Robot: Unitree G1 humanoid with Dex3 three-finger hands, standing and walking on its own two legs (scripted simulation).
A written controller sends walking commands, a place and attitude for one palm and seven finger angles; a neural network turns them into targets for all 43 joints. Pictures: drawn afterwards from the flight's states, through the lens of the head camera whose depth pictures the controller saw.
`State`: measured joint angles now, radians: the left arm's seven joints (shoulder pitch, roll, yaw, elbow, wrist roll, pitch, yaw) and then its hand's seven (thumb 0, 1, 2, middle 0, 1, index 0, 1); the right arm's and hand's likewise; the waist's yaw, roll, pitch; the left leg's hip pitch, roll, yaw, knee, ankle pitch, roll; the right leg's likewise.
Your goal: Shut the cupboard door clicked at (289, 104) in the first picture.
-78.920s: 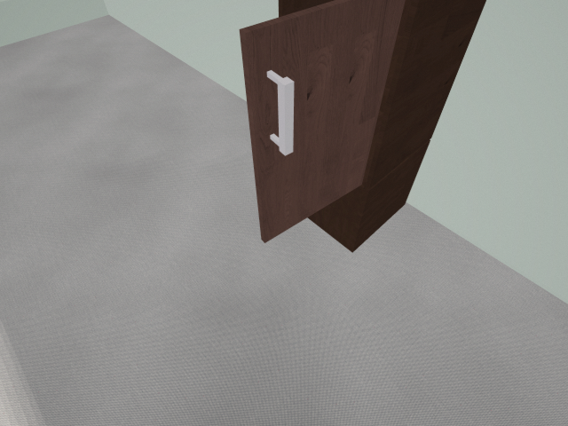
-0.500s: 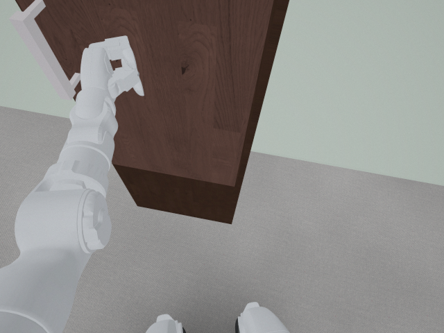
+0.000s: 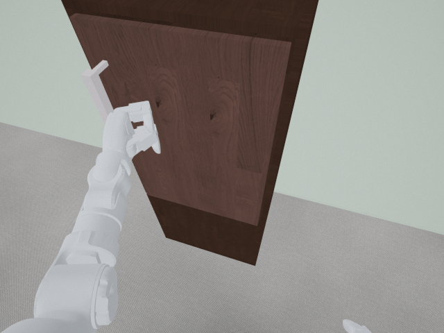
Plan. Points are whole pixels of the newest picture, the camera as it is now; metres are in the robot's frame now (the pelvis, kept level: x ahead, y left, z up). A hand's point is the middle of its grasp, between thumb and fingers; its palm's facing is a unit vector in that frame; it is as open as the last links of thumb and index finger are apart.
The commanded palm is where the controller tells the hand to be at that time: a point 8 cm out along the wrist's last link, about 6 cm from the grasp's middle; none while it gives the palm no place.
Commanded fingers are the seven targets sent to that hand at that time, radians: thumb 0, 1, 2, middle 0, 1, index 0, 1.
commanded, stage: draw the hand back to the body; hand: left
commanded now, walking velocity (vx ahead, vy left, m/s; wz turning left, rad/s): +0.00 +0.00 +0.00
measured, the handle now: (109, 100) +0.56 +0.24 +0.11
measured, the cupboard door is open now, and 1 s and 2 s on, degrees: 0 0 0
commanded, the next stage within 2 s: step back with the hand held close in 1.40 s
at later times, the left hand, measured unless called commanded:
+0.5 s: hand (83, 197) +0.29 +0.19 +0.15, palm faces +0.17 -0.96 -0.20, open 3.1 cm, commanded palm +0.25 +0.25 +0.17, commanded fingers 0.00 0.90 0.90 -0.89 -1.05 -0.89 -1.05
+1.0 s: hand out of the picture +0.18 +0.27 +0.18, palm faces +0.45 -0.81 -0.38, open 5.9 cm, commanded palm +0.13 +0.31 +0.20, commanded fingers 0.00 0.90 0.90 -0.20 -0.30 -0.20 -0.30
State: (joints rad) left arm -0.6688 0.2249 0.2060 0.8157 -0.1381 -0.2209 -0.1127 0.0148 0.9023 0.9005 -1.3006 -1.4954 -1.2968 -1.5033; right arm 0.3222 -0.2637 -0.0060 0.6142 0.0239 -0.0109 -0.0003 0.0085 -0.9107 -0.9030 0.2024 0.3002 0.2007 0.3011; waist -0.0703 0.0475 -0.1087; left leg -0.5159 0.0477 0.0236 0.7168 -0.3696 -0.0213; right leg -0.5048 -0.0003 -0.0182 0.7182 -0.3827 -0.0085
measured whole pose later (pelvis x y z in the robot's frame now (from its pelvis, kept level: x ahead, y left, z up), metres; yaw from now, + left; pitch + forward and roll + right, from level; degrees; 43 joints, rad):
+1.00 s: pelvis -0.01 +0.01 +0.03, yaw +1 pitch -5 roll +0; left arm 0.41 0.33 0.31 -0.31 -0.07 -0.07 0.09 0.01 0.89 0.90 -0.47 -0.58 -0.47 -0.59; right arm 0.21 -0.22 0.02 0.65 0.01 -0.07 -0.08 0.01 -0.91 -0.90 0.20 0.30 0.20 0.30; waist 0.06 0.07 0.00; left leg -0.09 0.02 0.02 0.41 -0.24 -0.01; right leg -0.07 -0.02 -0.03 0.41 -0.25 0.01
